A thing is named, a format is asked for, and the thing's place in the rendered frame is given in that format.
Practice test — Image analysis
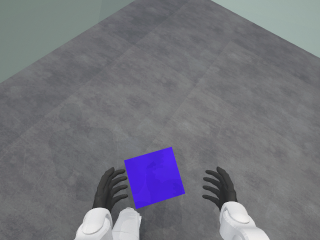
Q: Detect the left robot hand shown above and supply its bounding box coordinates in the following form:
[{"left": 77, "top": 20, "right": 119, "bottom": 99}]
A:
[{"left": 92, "top": 167, "right": 128, "bottom": 214}]

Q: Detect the carton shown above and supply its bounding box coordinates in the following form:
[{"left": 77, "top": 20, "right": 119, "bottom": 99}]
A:
[{"left": 124, "top": 147, "right": 185, "bottom": 209}]

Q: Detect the right robot hand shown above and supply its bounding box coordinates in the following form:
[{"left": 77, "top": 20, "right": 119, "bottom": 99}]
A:
[{"left": 202, "top": 166, "right": 238, "bottom": 212}]

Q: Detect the robot right forearm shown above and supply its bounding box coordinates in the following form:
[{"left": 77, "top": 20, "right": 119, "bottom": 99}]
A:
[{"left": 219, "top": 201, "right": 270, "bottom": 240}]

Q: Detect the robot left thigh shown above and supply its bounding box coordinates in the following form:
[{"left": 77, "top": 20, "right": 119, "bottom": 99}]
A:
[{"left": 112, "top": 209, "right": 142, "bottom": 240}]

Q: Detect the robot left forearm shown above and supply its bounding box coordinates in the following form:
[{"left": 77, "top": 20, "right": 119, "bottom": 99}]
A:
[{"left": 74, "top": 207, "right": 113, "bottom": 240}]

